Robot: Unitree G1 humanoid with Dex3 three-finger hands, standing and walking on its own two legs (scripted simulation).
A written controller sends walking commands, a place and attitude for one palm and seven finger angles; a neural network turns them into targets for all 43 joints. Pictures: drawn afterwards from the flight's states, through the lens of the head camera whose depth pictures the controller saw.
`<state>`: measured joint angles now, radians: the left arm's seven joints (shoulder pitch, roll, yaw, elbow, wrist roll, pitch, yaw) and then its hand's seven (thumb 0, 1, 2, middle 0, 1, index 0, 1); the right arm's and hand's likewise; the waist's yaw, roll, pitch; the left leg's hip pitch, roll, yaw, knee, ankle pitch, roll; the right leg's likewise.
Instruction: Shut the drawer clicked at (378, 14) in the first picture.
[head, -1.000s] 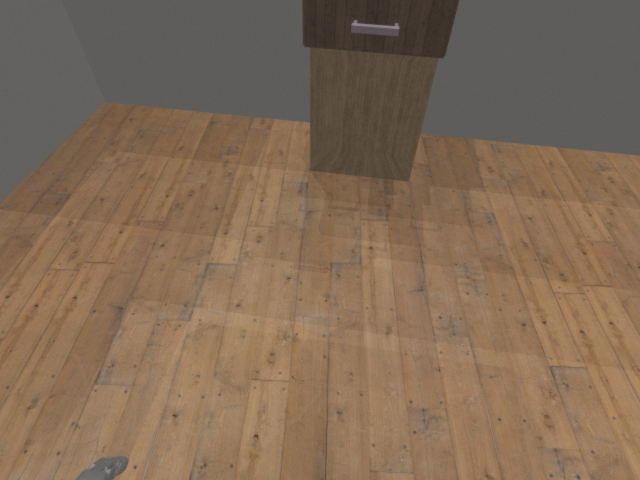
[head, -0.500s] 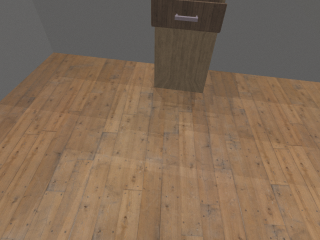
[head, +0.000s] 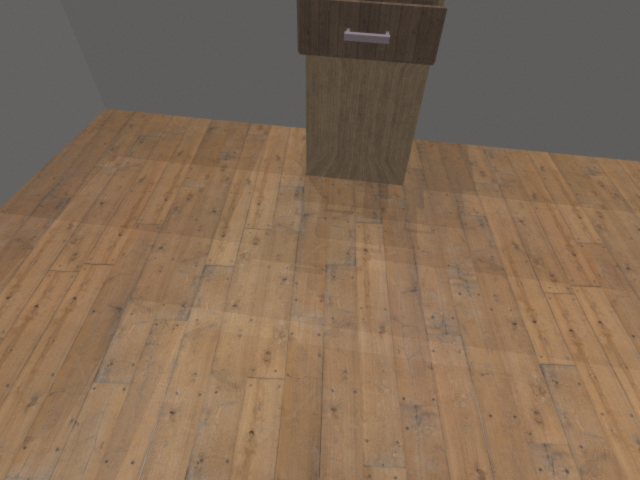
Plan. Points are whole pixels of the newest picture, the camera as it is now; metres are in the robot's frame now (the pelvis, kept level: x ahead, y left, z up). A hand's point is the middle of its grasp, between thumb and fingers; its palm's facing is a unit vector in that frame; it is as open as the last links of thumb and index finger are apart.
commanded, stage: look at it before walking up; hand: left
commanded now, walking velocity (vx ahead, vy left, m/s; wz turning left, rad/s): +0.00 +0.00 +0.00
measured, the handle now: (367, 35) +1.33 -0.07 +0.04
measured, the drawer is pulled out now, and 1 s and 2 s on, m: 0.28 0.28 0.28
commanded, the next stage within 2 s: walk to a spot facing it in 0.44 s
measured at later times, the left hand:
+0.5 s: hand out of the picture +0.08 +0.25 -0.16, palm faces -0.03 -0.94 -0.33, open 7.4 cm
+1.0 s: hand out of the picture +0.05 +0.15 -0.18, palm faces -0.04 -0.98 -0.18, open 7.4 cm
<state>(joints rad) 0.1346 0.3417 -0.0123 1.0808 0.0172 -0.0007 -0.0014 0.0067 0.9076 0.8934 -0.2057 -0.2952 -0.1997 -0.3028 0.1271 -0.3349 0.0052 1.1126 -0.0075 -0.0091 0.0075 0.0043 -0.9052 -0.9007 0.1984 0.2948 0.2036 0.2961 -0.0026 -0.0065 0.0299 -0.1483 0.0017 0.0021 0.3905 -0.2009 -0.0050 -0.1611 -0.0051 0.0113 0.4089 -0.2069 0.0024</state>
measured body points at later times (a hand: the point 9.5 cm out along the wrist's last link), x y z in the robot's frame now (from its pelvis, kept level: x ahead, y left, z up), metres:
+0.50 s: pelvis +0.01 +0.00 +0.00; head +0.01 +0.00 +0.45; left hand +0.08 +0.30 -0.13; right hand +0.09 -0.30 -0.13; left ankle +0.01 +0.12 -0.74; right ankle +0.01 -0.12 -0.74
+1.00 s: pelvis +0.09 -0.02 -0.01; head +0.10 -0.02 +0.44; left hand +0.05 +0.20 -0.17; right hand +0.07 -0.26 -0.17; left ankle +0.07 +0.10 -0.68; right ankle +0.02 -0.12 -0.74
